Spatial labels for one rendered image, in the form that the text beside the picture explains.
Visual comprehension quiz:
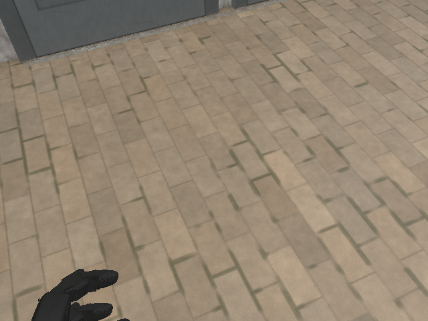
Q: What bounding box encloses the robot left hand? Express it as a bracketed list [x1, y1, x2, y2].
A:
[31, 269, 130, 321]

